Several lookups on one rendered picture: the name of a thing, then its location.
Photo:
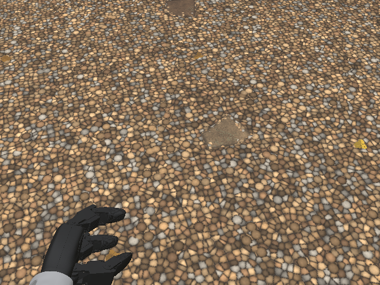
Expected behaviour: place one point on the left robot hand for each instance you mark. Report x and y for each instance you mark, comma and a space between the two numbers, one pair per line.
72, 242

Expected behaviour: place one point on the left robot forearm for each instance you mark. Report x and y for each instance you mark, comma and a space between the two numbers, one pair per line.
51, 278

